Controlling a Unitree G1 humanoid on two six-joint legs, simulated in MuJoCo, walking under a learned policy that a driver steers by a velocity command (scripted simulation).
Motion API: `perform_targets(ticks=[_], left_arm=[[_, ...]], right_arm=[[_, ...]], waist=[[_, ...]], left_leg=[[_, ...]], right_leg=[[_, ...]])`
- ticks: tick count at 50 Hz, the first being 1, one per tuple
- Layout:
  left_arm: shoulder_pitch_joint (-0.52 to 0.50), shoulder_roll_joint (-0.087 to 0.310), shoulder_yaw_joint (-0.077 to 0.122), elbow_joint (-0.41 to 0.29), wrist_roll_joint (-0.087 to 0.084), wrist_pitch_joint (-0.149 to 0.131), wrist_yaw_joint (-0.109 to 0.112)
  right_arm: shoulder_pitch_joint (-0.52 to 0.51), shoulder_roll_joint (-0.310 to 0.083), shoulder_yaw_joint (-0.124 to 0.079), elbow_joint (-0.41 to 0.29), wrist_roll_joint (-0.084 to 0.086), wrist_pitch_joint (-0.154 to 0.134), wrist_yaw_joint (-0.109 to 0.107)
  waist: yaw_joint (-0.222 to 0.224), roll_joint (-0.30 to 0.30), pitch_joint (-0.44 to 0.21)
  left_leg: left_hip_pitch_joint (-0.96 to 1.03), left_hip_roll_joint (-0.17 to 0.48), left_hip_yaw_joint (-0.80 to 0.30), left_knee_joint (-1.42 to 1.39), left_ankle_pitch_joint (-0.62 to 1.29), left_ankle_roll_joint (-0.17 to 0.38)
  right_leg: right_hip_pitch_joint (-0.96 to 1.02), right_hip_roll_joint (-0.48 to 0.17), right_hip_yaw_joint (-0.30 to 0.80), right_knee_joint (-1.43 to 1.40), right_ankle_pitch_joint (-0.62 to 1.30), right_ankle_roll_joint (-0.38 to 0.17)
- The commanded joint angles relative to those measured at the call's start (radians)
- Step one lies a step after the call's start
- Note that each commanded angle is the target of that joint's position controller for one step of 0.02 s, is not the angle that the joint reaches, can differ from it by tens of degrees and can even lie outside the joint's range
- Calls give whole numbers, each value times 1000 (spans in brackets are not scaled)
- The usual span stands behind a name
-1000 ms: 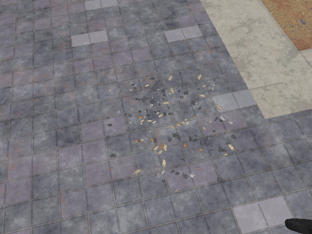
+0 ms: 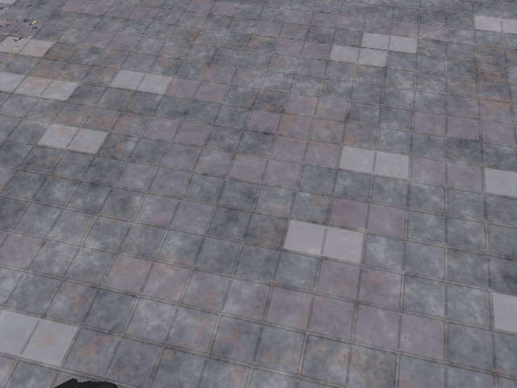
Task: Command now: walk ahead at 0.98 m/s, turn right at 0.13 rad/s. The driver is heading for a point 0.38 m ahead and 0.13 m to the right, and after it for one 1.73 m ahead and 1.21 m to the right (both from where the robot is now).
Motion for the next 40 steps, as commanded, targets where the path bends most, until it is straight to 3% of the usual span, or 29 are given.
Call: perform_targets(ticks=[1,2,3,4,6,7,9,11,12,15,16,17,18,19,20,21,22,23,24,25,27,28,32,35,36,37,38,39,40], left_arm=[[317,218,101,75,-13,13,-7],[291,158,92,78,-25,10,-16],[305,122,82,103,-23,11,-18],[317,100,72,131,-22,9,-12],[346,107,73,166,-27,-2,-6],[345,122,77,168,-28,-6,-4],[305,144,91,152,-28,-10,1],[281,169,106,144,-38,-15,-8],[298,181,112,148,-46,-19,-16],[351,196,122,169,-55,-14,-16],[368,209,127,180,-49,-7,-12],[371,225,132,187,-48,-1,-11],[350,198,129,177,-55,-6,-12],[355,45,94,141,-55,-10,1],[463,47,86,88,-81,6,19],[397,111,98,119,-46,30,31],[309,75,86,61,-91,30,33],[265,100,96,62,-94,41,31],[232,109,108,40,-83,51,27],[200,81,104,13,-81,63,20],[162,7,79,-41,-84,79,4],[136,6,76,-59,-76,80,-6],[178,54,90,-37,-57,91,-54],[234,152,134,-43,-53,108,-57],[316,192,158,-26,-53,108,-48],[348,221,173,-17,-64,105,-29],[241,306,172,-72,-58,100,-10],[190,326,167,-155,-10,75,-28],[133,289,163,-178,-30,65,-38]], right_arm=[[-44,-36,25,-133,-10,-39,8],[-141,-62,30,-148,-26,-41,12],[-218,-57,34,-173,-41,-40,15],[-228,-35,44,-203,-55,-31,21],[-243,-4,64,-228,-67,-11,27],[-270,-2,73,-245,-66,-7,29],[-387,-3,90,-300,-47,-13,42],[-448,16,104,-317,-22,-16,53],[-453,12,101,-315,-14,-15,52],[-437,-31,80,-305,-15,-18,30],[-371,-52,66,-284,-20,-23,16],[-248,-69,52,-249,-28,-31,1],[-99,-108,34,-226,-42,-44,-20],[79,-180,12,-208,-65,-46,-38],[39,-250,-10,-218,-55,-26,-29],[-34,-140,1,-231,-36,-15,-23],[-108,-32,22,-258,21,-20,-29],[-148,-2,26,-238,20,-23,-27],[-186,13,24,-226,17,-23,-29],[-199,15,21,-214,7,-26,-32],[-290,6,8,-204,22,-25,-35],[-326,-10,0,-205,26,-21,-40],[-380,-92,-32,-192,63,-20,-49],[-379,-130,-48,-189,89,-12,-41],[-380,-121,-47,-194,89,-3,-36],[-328,-54,-29,-193,62,4,-26],[-238,45,3,-204,-9,11,-13],[-142,-54,-2,-231,15,9,-4],[-230,-128,-15,-233,36,2,-2]], waist=[[110,-247,-199],[116,-82,-144],[108,-20,-74],[64,-54,-28],[29,-84,26],[19,-82,47],[25,-80,92],[45,-89,86],[57,-85,68],[69,-69,19],[46,-55,-25],[-14,-32,-103],[-84,-43,-180],[-106,125,-328],[-28,339,-498],[-20,148,-378],[-48,233,-235],[-27,144,-176],[5,124,-130],[15,109,-77],[57,110,-2],[63,89,5],[95,55,-89],[155,40,-126],[205,5,-162],[200,-117,-142],[76,-406,-126],[58,-341,-409],[90,-167,-367]], left_leg=[[-770,64,32,609,85,-10],[-740,110,40,540,143,-13],[-709,138,56,455,146,-19],[-697,155,55,398,125,-40],[-705,189,69,282,75,-76],[-709,206,83,204,72,-95],[-622,215,122,-22,217,-130],[-412,180,169,-215,398,-141],[-340,166,183,-240,474,-139],[-302,146,171,-336,459,-124],[-238,109,183,-365,381,-112],[-100,95,196,-396,363,-102],[104,201,115,-386,372,-80],[325,528,-149,-348,486,-50],[411,728,-571,-430,634,78],[300,658,-443,-414,723,81],[253,569,-234,-436,834,79],[153,509,-105,-445,879,54],[83,460,-22,-462,863,38],[-7,436,48,-509,875,28],[-127,454,132,-571,874,48],[-170,443,181,-592,867,45],[-181,385,351,-527,875,-13],[-158,382,377,-317,999,-41],[-212,359,387,-147,930,-65],[-368,290,368,76,439,-107],[-604,122,352,447,-287,-172],[-734,38,98,627,-283,-186],[-750,86,24,579,-174,-160]], right_leg=[[807,-318,872,-363,-540,-260],[677,-286,747,-356,-458,-246],[556,-231,639,-374,-365,-215],[471,-197,589,-382,-310,-216],[384,-155,535,-421,-260,-231],[336,-152,517,-453,-245,-243],[203,-120,454,-528,-185,-237],[97,-79,392,-574,-91,-198],[102,-95,402,-586,-13,-186],[301,-109,402,-449,233,-138],[364,-88,379,-299,450,-109],[372,-36,339,-79,585,-71],[245,13,329,172,478,-35],[83,73,226,501,-231,-22],[-83,122,126,771,-480,1],[-159,19,119,804,-386,-2],[-240,-32,140,812,-357,52],[-225,-71,126,785,-316,70],[-219,-99,119,725,-286,76],[-183,-110,96,684,-271,72],[-164,-134,69,478,-266,89],[-124,-130,50,369,-199,95],[168,-58,-32,59,133,44],[324,8,-64,10,88,-41],[465,38,-66,-42,127,-81],[605,29,12,-102,233,-120],[697,-157,349,-71,779,-238],[839,-355,823,-232,441,-456],[772,-336,795,-315,198,-401]])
